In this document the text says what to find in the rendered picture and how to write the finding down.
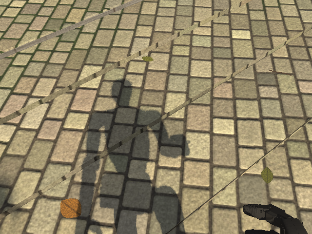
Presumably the robot right hand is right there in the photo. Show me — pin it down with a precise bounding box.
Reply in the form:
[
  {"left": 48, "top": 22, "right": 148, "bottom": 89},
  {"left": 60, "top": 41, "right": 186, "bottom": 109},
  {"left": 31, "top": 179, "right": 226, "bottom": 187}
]
[{"left": 243, "top": 204, "right": 308, "bottom": 234}]

